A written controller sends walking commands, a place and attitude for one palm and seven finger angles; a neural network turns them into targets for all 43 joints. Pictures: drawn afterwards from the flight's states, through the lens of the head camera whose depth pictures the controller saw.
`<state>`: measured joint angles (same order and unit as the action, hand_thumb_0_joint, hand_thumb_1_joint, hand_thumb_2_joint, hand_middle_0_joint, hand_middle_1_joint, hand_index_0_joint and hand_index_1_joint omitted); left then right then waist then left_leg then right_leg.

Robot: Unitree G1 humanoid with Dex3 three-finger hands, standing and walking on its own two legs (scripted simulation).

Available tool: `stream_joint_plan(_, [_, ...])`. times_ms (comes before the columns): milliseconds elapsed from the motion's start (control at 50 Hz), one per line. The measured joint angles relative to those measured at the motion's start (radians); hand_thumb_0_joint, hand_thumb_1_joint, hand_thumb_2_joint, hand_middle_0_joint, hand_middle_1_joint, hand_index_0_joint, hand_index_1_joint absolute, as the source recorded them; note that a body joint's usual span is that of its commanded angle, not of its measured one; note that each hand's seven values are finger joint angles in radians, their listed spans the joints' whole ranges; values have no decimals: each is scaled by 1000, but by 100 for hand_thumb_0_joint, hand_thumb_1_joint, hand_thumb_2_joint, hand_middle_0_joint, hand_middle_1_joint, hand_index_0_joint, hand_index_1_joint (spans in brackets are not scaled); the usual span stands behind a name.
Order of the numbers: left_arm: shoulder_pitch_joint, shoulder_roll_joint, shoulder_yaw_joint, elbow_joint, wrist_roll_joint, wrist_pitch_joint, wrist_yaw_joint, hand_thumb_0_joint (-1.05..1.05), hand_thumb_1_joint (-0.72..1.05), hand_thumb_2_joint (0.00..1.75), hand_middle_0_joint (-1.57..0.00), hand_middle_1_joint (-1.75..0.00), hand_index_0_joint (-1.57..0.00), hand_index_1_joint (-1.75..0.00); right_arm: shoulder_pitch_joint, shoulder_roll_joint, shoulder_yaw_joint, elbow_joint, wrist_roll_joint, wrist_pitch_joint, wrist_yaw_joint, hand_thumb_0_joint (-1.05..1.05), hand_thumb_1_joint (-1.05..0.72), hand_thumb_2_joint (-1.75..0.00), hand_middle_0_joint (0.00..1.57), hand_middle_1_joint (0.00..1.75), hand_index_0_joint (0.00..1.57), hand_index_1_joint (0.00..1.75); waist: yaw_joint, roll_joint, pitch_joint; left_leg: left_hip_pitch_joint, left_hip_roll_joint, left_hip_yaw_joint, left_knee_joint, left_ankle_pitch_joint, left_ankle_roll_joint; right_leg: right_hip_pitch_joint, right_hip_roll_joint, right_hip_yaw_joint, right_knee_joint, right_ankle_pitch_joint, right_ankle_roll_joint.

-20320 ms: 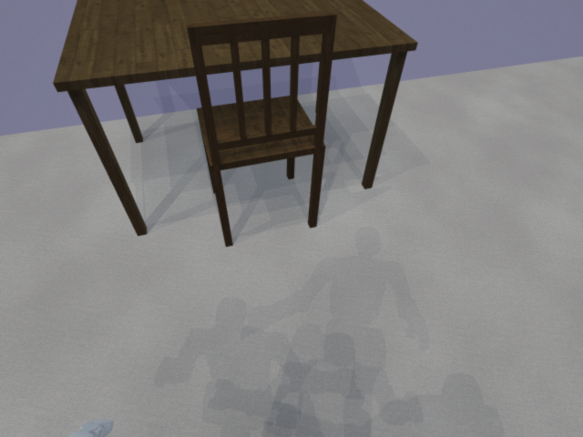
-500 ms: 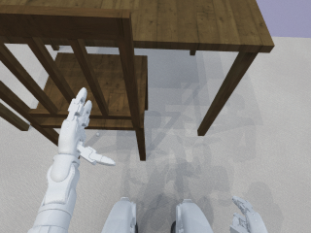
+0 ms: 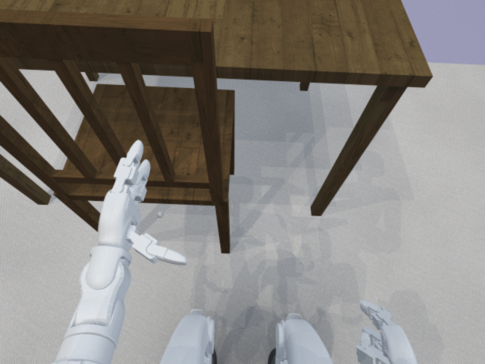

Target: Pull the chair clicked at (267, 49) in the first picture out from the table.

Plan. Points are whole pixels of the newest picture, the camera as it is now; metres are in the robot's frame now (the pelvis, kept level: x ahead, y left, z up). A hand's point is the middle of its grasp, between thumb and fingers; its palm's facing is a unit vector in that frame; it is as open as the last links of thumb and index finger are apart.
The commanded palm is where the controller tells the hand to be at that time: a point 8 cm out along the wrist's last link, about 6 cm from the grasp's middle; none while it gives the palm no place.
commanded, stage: push the fingers through the gap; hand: left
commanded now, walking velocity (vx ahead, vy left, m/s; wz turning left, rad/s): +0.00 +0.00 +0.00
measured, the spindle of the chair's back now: (103, 131) +0.49 +0.26 +0.04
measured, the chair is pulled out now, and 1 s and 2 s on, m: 0.00 -0.02 -0.02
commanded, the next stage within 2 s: aim the fingers beside a spindle in 0.46 s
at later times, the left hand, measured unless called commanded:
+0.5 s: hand (160, 198) +0.37 +0.15 +0.02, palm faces -0.03 -1.00 -0.05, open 16.6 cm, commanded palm +0.37 +0.20 +0.02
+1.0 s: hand (157, 189) +0.39 +0.16 +0.02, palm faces -0.02 -1.00 -0.03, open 16.9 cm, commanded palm +0.36 +0.20 +0.02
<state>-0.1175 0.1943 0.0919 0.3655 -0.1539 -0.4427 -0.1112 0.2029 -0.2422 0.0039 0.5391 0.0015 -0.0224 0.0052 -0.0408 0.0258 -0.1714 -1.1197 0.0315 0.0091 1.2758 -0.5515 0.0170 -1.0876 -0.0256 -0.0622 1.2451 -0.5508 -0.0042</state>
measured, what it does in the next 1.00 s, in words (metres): stands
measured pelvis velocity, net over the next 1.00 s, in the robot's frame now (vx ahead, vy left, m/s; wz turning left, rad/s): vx -0.01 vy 0.00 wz -0.01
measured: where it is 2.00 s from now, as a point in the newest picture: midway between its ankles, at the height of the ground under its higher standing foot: outside the picture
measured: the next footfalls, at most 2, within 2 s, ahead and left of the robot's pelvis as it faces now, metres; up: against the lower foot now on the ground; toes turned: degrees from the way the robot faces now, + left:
none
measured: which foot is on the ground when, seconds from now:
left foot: down 0.00-1.00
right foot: down 0.00-1.00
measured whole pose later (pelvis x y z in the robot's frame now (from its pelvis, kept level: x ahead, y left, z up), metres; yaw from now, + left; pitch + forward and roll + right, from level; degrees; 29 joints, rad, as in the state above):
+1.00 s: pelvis -0.01 +0.00 +0.00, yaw -1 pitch +23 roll -2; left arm -0.36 0.24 0.19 0.65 -0.16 -0.48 -0.14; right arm 0.26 -0.25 0.01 0.59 0.00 0.00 0.00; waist -0.08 0.02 -0.16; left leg -1.15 0.04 0.01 1.27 -0.53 0.02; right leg -1.12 -0.02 -0.06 1.23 -0.52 0.00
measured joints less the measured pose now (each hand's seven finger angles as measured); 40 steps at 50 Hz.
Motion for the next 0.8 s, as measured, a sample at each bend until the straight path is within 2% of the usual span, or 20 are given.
stream_joint_plan(220, [-96, 11, 12, 85, 9, -5, 6, -1, -50, 30, -6, -8, -6, -8, 1, -2, 7, 23, -3, -1, -10, 1, -91, -90, 21, 30, 20, 30, -5, 1, 4, -20, 0, -10, 12, 1, -7, -19, 0, -9, 15, -4, -7])
stream_joint_plan(440, [-156, 34, 55, 170, -1, -21, -30, -1, -50, 30, -6, -8, -12, -12, 21, -8, 4, 47, 2, 3, -20, 1, -91, -90, 21, 30, 20, 30, -11, -1, 6, -20, 3, -12, 2, 11, -12, -20, 4, -11, 8, 5, -13])
stream_joint_plan(600, [-252, 51, 76, 275, 3, -51, -41, -1, -50, 30, -6, -8, -18, -16, 22, -14, 6, 69, 1, -8, -29, 1, -91, -90, 21, 30, 20, 30, -19, -4, 12, -47, 1, -23, 16, 22, -14, -41, 2, -22, 18, 13, -16])
stream_joint_plan(800, [-310, 71, 115, 335, -6, -20, -40, -1, -50, 30, -6, -8, -13, -12, 36, -9, 13, 59, 1, 5, -20, 1, -91, -90, 21, 30, 20, 30, -40, -2, 9, -50, 7, -10, 8, 31, -6, -48, 8, -8, 5, 31, -9])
